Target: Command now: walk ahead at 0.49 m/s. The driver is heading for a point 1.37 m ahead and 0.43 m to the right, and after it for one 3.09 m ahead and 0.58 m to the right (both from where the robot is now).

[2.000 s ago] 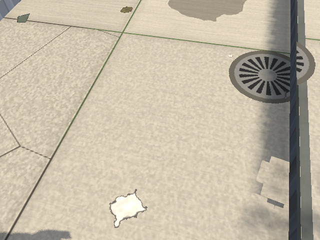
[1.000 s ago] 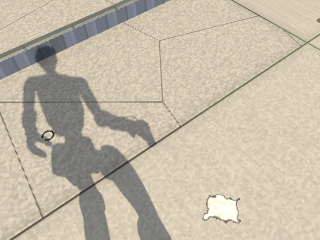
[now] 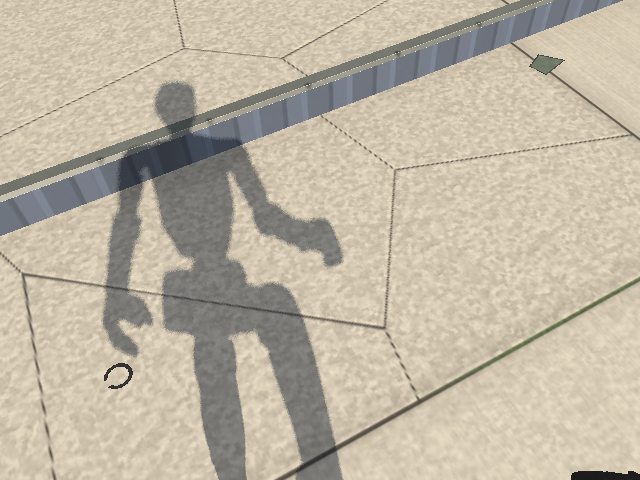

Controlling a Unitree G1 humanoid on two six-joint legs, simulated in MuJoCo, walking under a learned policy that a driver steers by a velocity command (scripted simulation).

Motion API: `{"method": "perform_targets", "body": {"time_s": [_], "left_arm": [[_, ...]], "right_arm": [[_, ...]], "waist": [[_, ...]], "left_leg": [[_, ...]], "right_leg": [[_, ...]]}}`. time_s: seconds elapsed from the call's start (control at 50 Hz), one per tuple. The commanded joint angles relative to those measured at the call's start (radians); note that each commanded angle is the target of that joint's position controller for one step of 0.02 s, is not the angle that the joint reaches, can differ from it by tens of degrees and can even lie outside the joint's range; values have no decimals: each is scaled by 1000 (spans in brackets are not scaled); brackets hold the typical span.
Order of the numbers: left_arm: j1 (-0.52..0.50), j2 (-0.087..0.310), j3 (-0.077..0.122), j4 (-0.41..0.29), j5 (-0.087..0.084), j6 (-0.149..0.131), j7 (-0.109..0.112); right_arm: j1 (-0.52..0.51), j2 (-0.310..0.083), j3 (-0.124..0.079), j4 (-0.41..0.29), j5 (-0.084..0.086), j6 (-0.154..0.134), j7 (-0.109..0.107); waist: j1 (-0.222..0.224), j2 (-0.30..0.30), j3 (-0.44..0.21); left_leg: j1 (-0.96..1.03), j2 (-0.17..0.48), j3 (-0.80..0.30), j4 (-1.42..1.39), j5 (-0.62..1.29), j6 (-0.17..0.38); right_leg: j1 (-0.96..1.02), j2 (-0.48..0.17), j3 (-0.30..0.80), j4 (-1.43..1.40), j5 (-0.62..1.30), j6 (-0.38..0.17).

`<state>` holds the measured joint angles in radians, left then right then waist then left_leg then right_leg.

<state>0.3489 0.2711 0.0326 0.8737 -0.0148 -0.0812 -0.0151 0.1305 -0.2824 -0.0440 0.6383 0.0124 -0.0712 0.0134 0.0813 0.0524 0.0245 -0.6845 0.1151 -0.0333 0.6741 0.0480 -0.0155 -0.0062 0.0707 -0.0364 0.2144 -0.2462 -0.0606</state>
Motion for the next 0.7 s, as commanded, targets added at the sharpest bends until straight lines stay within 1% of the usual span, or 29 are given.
{"method": "perform_targets", "body": {"time_s": [0.02, 0.06, 0.08, 0.1, 0.12, 0.14, 0.16, 0.18, 0.2, 0.22, 0.24, 0.26, 0.28, 0.3, 0.34, 0.36, 0.4, 0.44, 0.48, 0.52, 0.56, 0.6, 0.62, 0.64, 0.66, 0.68, 0.7], "left_arm": [[37, 187, 42, -32, -9, 2, 7], [54, 193, 45, -18, -11, 15, 11], [53, 199, 48, -15, -11, 21, 13], [43, 213, 53, -16, -9, 25, 16], [27, 225, 56, -19, -8, 30, 19], [9, 214, 51, -25, -4, 37, 22], [11, 169, 31, -50, 19, 35, 25], [158, 34, -9, -70, 18, 12, 13], [93, 134, 10, -54, -3, -10, 3], [-11, 187, 27, -92, -29, -22, -2], [-74, 172, 22, -111, -26, -28, 1], [-104, 161, 24, -117, -11, -26, 3], [-82, 154, 28, -114, -5, -17, 3], [-59, 135, 25, -107, -4, -5, 4], [-45, 102, 18, -102, 2, 15, 8], [-74, 95, 16, -113, 6, 21, 10], [-149, 87, 12, -137, 14, 21, 9], [-216, 78, 8, -151, 13, 14, 3], [-287, 68, 4, -168, 10, 6, -5], [-344, 73, 4, -187, 4, 1, -13], [-382, 86, 8, -207, -1, -3, -22], [-386, 101, 14, -218, 1, -7, -31], [-365, 111, 18, -215, 1, -9, -34], [-314, 125, 26, -203, 3, -11, -33], [-198, 155, 45, -168, 6, -12, -28], [-30, 211, 70, -127, 10, -10, -18], [72, 319, 95, -114, 25, -3, -11]], "right_arm": [[-147, -39, -3, -106, 9, -26, 21], [-168, -53, -8, -120, 9, -30, 33], [-157, -64, -12, -120, 8, -30, 37], [-121, -79, -19, -113, 5, -30, 37], [-45, -105, -32, -93, 2, -28, 34], [108, -143, -53, -50, 1, -25, 26], [286, -203, -72, -13, -9, -18, 13], [322, -290, -87, 3, -18, -19, 16], [334, -178, -62, -1, -8, -17, 14], [258, -151, -48, -3, -8, -17, 10], [199, -138, -43, -5, -9, -16, 9], [152, -119, -37, -2, -14, -18, 13], [128, -100, -31, -3, -22, -24, 14], [117, -96, -31, 2, -20, -30, 16], [113, -106, -35, 22, -8, -42, 17], [115, -119, -38, 33, -8, -44, 14], [133, -136, -43, 52, -9, -41, 5], [147, -145, -44, 66, -7, -34, -2], [175, -163, -48, 85, -2, -29, -5], [218, -178, -52, 112, 4, -23, -5], [237, -183, -54, 133, 8, -13, -7], [239, -191, -59, 149, 12, -2, -13], [234, -196, -61, 154, 12, 4, -16], [218, -201, -61, 156, 12, 10, -18], [206, -190, -56, 157, 10, 16, -21], [217, -147, -37, 146, -4, 18, -24], [325, -53, -6, 115, -11, 1, -18]], "waist": [[21, -95, 60], [10, -107, 61], [-6, -116, 50], [-33, -131, 23], [-82, -146, -31], [-167, -132, -129], [-232, -56, -280], [-149, 227, -429], [-198, 163, -448], [-194, 105, -269], [-165, 11, -177], [-133, -29, -101], [-98, -4, -88], [-78, 11, -83], [-56, 15, -59], [-57, 12, -36], [-74, 2, -4], [-98, 2, 13], [-127, 1, 24], [-152, 5, 33], [-156, 9, 44], [-143, 16, 42], [-128, 24, 30], [-95, 33, 2], [-34, 22, -69], [29, -22, -199], [5, -249, -343]], "left_leg": [[26, -39, 35, -108, 56, 16], [17, -51, 30, -149, -6, 43], [39, -60, 32, -162, -45, 57], [100, -82, 46, -166, -89, 73], [211, -112, 70, -171, -117, 95], [425, -132, 91, -195, -83, 127], [757, 18, -66, -132, -31, 183], [1113, 268, -579, -220, -249, 360], [1120, 274, -714, -329, -341, 350], [991, 241, -549, -349, -298, 306], [845, 201, -430, -366, -190, 281], [718, 161, -342, -395, -82, 270], [641, 135, -289, -427, -34, 264], [598, 122, -263, -459, -24, 269], [531, 113, -198, -507, 5, 280], [511, 109, -171, -527, 13, 282], [508, 93, -121, -552, 4, 275], [508, 64, -66, -559, -14, 248], [513, 52, -31, -555, -33, 229], [555, 76, -38, -541, -63, 225], [626, 109, -53, -512, -65, 216], [691, 141, -68, -469, -27, 201], [714, 149, -72, -440, 20, 191], [723, 139, -60, -378, 137, 176], [704, 95, -22, -235, 278, 153], [585, 39, 24, -2, 207, 117], [181, -113, 75, 395, -172, 35]], "right_leg": [[-21, -276, 120, -57, 313, -141], [61, -308, 128, -15, 377, -127], [92, -319, 129, 14, 437, -118], [113, -321, 125, 62, 567, -107], [120, -307, 109, 157, 739, -95], [72, -263, 69, 339, 830, -69], [-139, -216, 44, 627, 586, -38], [-553, -17, 53, 1007, -146, 28], [-671, -34, 182, 1118, -311, 23], [-740, -86, 161, 1138, -251, 16], [-725, -135, 132, 1090, -167, 16], [-698, -165, 117, 1022, -117, 24], [-637, -192, 124, 983, -78, 31], [-600, -198, 121, 954, -61, 40], [-582, -208, 106, 892, -40, 62], [-603, -212, 101, 848, -9, 74], [-640, -216, 95, 727, 104, 90], [-624, -202, 81, 583, 234, 91], [-583, -176, 58, 460, 324, 89], [-572, -161, 53, 397, 347, 82], [-595, -155, 63, 349, 312, 63], [-591, -147, 66, 314, 240, 35], [-560, -139, 58, 302, 201, 22], [-482, -117, 33, 284, 174, 4], [-321, -84, 1, 261, 172, -21], [-58, -147, 62, 298, 203, -63], [331, -399, 495, 265, 64, -217]]}}
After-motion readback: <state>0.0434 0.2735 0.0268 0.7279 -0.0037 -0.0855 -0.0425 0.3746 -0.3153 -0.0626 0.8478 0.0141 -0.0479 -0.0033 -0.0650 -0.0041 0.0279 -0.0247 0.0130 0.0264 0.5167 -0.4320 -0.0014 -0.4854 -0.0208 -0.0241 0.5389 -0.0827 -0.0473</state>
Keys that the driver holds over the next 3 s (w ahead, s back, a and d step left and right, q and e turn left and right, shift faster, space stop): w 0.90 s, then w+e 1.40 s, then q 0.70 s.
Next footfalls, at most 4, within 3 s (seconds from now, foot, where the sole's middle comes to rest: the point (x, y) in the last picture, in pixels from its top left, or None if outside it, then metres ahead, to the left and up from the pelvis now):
0.16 left None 0.29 0.14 -0.78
0.68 right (422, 436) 0.57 -0.11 -0.78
1.20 left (326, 310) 0.86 0.11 -0.78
1.72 right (462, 257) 1.04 -0.22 -0.78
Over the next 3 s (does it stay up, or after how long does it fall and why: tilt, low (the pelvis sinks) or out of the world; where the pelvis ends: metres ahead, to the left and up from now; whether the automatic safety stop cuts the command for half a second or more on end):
stays up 1.35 -0.34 -0.01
